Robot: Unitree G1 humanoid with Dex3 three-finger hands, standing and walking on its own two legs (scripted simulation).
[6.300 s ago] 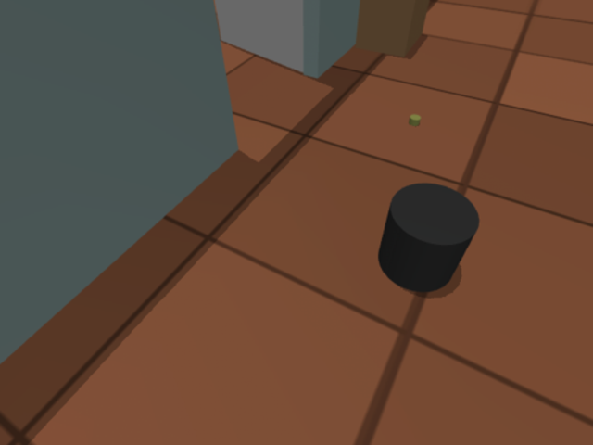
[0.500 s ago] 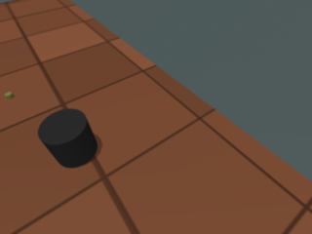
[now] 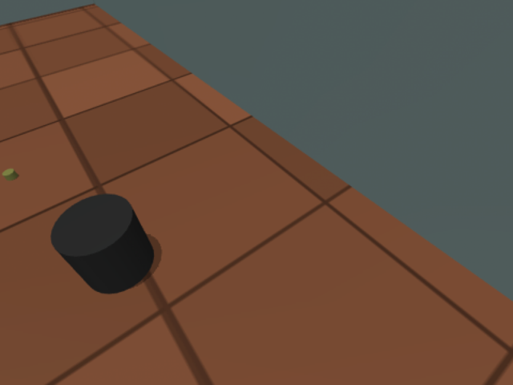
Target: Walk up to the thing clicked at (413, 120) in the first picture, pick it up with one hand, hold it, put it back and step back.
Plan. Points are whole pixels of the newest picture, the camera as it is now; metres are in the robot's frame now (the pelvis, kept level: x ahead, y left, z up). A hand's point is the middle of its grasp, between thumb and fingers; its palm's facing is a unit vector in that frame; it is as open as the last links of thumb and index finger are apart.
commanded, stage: walk up
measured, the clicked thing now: (10, 174) +1.44 +1.56 -0.74
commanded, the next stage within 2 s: none
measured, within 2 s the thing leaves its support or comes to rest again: neither
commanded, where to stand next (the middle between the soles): +0.96 +0.11 m, yaw +4 degrees
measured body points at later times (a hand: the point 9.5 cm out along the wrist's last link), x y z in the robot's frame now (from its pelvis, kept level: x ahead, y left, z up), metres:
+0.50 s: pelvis +0.21 +0.05 +0.00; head +0.23 +0.07 +0.45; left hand +0.23 +0.37 -0.14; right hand +0.34 -0.26 -0.09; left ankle +0.26 +0.16 -0.73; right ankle +0.13 -0.12 -0.65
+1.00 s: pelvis +0.44 +0.04 +0.00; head +0.46 +0.02 +0.45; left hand +0.47 +0.36 -0.09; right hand +0.54 -0.27 -0.12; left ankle +0.46 +0.17 -0.69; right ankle +0.47 -0.09 -0.73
